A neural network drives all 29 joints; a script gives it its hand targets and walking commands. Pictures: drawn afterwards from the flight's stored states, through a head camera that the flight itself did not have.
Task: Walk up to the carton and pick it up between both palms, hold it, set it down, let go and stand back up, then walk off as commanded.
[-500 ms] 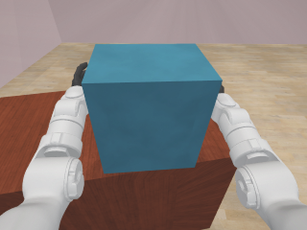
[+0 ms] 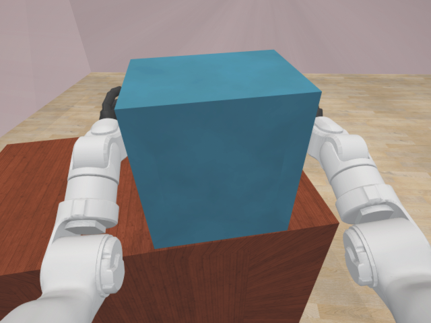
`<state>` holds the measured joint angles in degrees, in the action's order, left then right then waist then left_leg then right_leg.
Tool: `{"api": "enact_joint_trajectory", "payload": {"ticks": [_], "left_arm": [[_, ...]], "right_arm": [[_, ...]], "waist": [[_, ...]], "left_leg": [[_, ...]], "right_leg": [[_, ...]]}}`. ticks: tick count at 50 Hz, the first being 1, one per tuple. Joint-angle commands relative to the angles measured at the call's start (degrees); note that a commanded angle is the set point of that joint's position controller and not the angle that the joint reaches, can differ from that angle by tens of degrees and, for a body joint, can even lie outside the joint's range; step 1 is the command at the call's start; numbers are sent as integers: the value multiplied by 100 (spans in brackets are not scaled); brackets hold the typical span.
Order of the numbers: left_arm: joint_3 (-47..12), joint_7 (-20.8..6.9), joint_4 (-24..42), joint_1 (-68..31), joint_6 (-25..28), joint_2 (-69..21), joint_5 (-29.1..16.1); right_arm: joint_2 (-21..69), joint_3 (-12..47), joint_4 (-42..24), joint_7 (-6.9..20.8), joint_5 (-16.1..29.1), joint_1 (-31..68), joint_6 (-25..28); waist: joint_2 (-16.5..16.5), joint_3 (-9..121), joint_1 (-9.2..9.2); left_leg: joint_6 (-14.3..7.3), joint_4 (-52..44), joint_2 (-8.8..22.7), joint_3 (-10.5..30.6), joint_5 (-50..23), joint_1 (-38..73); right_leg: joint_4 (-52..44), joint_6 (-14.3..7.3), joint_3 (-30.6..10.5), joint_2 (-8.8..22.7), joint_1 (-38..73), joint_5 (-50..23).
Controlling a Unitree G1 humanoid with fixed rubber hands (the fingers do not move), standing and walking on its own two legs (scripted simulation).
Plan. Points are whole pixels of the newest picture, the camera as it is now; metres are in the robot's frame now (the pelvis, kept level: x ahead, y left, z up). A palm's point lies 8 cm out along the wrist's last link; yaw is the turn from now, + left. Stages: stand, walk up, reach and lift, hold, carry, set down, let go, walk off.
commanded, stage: reach and lift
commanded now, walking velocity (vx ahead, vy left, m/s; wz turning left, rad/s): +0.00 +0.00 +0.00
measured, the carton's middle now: (213, 150) +0.39 +0.00 +0.19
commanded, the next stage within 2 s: hold in 1.12 s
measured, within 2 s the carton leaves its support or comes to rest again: neither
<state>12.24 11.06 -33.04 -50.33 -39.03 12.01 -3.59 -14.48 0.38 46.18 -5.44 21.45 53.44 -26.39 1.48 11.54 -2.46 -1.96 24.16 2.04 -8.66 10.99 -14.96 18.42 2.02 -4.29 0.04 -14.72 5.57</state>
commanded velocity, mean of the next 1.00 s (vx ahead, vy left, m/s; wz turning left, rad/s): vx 0.00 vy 0.00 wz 0.00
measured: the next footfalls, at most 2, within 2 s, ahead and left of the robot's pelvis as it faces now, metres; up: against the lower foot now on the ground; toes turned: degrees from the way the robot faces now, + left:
none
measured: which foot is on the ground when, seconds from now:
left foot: down 0.00-1.00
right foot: down 0.00-1.00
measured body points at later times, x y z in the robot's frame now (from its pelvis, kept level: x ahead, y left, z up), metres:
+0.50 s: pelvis +0.00 +0.00 +0.00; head -0.08 +0.00 +0.44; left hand +0.40 +0.18 +0.28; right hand +0.40 -0.18 +0.28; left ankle +0.02 +0.09 -0.74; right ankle +0.05 -0.15 -0.74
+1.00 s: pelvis +0.00 +0.00 +0.00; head -0.08 +0.00 +0.44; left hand +0.40 +0.18 +0.30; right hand +0.40 -0.18 +0.30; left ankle +0.02 +0.09 -0.74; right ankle +0.05 -0.15 -0.74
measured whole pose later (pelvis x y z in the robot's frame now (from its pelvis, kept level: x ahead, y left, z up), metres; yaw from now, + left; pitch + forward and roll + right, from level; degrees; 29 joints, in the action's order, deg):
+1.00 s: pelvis +0.00 +0.00 +0.00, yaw +0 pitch +2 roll -1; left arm 14.3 10.0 -35.8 -58.6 -46.3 12.7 -1.8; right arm -17.6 -1.2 48.6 -6.2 22.5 63.5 -36.4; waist 1.5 14.1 -2.5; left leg -2.0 24.2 2.2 -8.5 10.9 -15.0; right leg 18.4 2.0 -4.3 -0.2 -14.7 5.5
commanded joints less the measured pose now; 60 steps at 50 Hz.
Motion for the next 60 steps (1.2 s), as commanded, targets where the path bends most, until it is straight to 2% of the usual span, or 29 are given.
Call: {"api": "enact_joint_trajectory", "payload": {"ticks": [1, 2, 5, 7, 8, 13, 14, 16, 17, 19, 20, 21, 25, 26, 27, 33, 34, 35, 36, 39, 41, 46, 47, 48, 49, 51, 54, 58, 60], "left_arm": [[-1962, -993, 1152, -5040, 139, -4460, -461], [-1796, -986, 1159, -5156, 147, -4285, -407], [-1992, -958, 1422, -5110, 40, -4361, -433], [-1436, -1056, 659, -5112, -42, -3987, -172], [-1441, -1103, 613, -5047, -91, -4018, -164], [-1693, -1131, 940, -5063, -101, -4158, -315], [-1878, -1111, 1198, -5144, -96, -4265, -403], [-1812, -1131, 1211, -5234, -116, -4245, -488], [-1874, -1111, 1456, -5546, -89, -4186, -590], [-1900, -1091, 1402, -5747, -91, -4215, -659], [-1706, -1091, 1055, -5425, -151, -4109, -452], [-1813, -1123, 1017, -5287, -161, -4259, -539], [-1756, -1159, 1264, -5575, -197, -4138, -548], [-1537, -1207, 986, -5539, -245, -3885, -443], [-1789, -1181, 1369, -5609, -239, -4097, -510], [-1652, -1218, 1026, -5671, -321, -3938, -524], [-1652, -1220, 1357, -5940, -290, -4019, -532], [-1653, -1259, 1021, -5719, -332, -3931, -582], [-1692, -1256, 1318, -5814, -293, -3980, -633], [-1504, -1315, 739, -5729, -357, -3726, -594], [-1612, -1314, 1125, -6200, -344, -3905, -603], [-1464, -1336, 1062, -6101, -349, -3758, -662], [-1539, -1306, 1367, -6199, -336, -3849, -689], [-1436, -1304, 1019, -5935, -409, -3772, -533], [-1479, -1334, 969, -6141, -393, -3726, -650], [-1481, -1412, 987, -6033, -391, -3744, -676], [-1411, -1396, 1162, -6059, -441, -3758, -583], [-1441, -1469, 810, -5879, -513, -3737, -601], [-1406, -1479, 1292, -6412, -447, -3600, -635]], "right_arm": [[3268, 1175, -2481, 1017, 775, 6324, 59], [3319, 1203, -2288, 1040, 777, 6292, 26], [3192, 1182, -1749, 1081, 898, 5823, -159], [3221, 1030, -1474, 1066, 784, 6006, -235], [3041, 897, -1338, 1087, 719, 5943, -268], [3230, 1195, -2057, 1018, 979, 6446, -252], [3101, 1078, -1952, 1008, 1026, 6129, -275], [3258, 1167, -2224, 963, 1072, 6375, -297], [3160, 993, -1873, 974, 1082, 6122, -349], [3228, 1064, -2221, 998, 1063, 6718, -338], [3306, 1196, -2150, 990, 1108, 6683, -347], [3197, 1157, -2322, 971, 1067, 6649, -343], [3144, 998, -1680, 947, 1106, 6213, -541], [3202, 973, -1635, 927, 1028, 6435, -524], [3233, 1100, -1971, 942, 1174, 6452, -516], [3108, 943, -1807, 913, 1155, 6549, -666], [3130, 831, -1582, 926, 1147, 6385, -694], [3060, 753, -1643, 905, 1060, 6408, -726], [3137, 878, -1821, 885, 1149, 6529, -709], [3114, 817, -1767, 867, 1075, 6846, -753], [3100, 631, -1215, 893, 1012, 6462, -849], [3169, 747, -1270, 886, 1087, 6490, -916], [3232, 917, -1719, 905, 1241, 6703, -830], [3235, 979, -1764, 886, 1262, 6852, -861], [3090, 768, -1401, 850, 1127, 6729, -903], [3083, 799, -1342, 815, 1153, 6529, -955], [3200, 878, -1557, 826, 1247, 6641, -969], [2974, 713, -1814, 737, 1215, 6850, -962], [3113, 720, -1401, 752, 1280, 6665, -1038]], "waist": [[168, 2512, 262], [122, 2487, 421], [502, 2307, 259], [120, 1973, 377], [202, 1786, 328], [228, 2596, 347], [463, 2670, 192], [180, 2827, 218], [402, 2739, 118], [240, 2876, 176], [120, 2671, 340], [131, 2770, 215], [296, 2512, 48], [143, 2438, 178], [281, 2805, 189], [271, 2502, 80], [372, 2529, 64], [205, 2474, -39], [231, 2769, 29], [-34, 2501, 73], [331, 2378, -51], [163, 2554, -4], [199, 3060, 90], [168, 2812, 173], [157, 2552, -7], [119, 2589, -48], [149, 2719, 39], [147, 2641, -123], [302, 2690, -8]], "left_leg": [[597, -494, -146, 1185, -1115, 1060], [552, -537, -132, 1146, -1161, 962], [712, -536, -102, 1192, -1367, 1057], [522, -620, -141, 1139, -713, 820], [531, -706, -58, 1188, -608, 673], [553, -461, -113, 1208, -1412, 1068], [694, -443, -119, 1201, -1507, 1095], [591, -401, -140, 1191, -1555, 1082], [704, -397, -134, 1206, -1430, 1078], [605, -441, -134, 1231, -1289, 1071], [544, -462, -146, 1199, -1233, 947], [585, -417, -133, 1211, -1404, 1061], [614, -483, -91, 1236, -1361, 981], [538, -493, -146, 1183, -1221, 879], [571, -446, -138, 1200, -1393, 1033], [545, -521, -124, 1227, -1105, 828], [624, -536, -89, 1253, -1051, 762], [562, -556, -135, 1223, -972, 756], [585, -507, -120, 1217, -1245, 836], [478, -568, -137, 1196, -919, 700], [624, -640, -77, 1233, -736, 666], [569, -583, -141, 1224, -952, 795], [595, -522, -142, 1242, -1187, 937], [527, -532, -180, 1224, -1064, 894], [559, -581, -128, 1281, -959, 699], [590, -532, -134, 1256, -1084, 795], [580, -556, -124, 1270, -1171, 816], [597, -500, -175, 1220, -1267, 868], [624, -477, -148, 1254, -1276, 900]], "right_leg": [[-205, -470, 408, -711, 999, -227], [-203, -468, 421, -688, 983, -240], [-188, -539, 365, -721, 945, -321], [-262, -440, 362, -645, 936, 100], [-275, -514, 318, -638, 921, 171], [-215, -454, 322, -709, 1161, -461], [-163, -484, 308, -711, 1203, -592], [-157, -441, 302, -713, 1358, -730], [-131, -440, 309, -709, 1223, -627], [-155, -437, 347, -725, 1086, -409], [-206, -435, 306, -709, 1214, -393], [-170, -449, 306, -721, 1211, -589], [-173, -455, 256, -726, 1215, -654], [-241, -406, 247, -665, 1264, -525], [-161, -428, 282, -733, 1259, -610], [-215, -439, 207, -696, 1226, -481], [-153, -476, 206, -733, 1287, -498], [-237, -425, 201, -697, 1219, -468], [-182, -443, 191, -707, 1361, -734], [-258, -351, 199, -687, 1231, -413], [-216, -434, 201, -679, 1091, -285], [-238, -380, 206, -681, 1202, -586], [-155, -380, 238, -702, 1399, -723], [-219, -378, 211, -699, 1358, -562], [-225, -383, 198, -679, 1332, -598], [-246, -396, 151, -682, 1317, -661], [-183, -392, 189, -700, 1482, -772], [-235, -326, 155, -676, 1389, -875], [-187, -380, 130, -657, 1378, -801]]}}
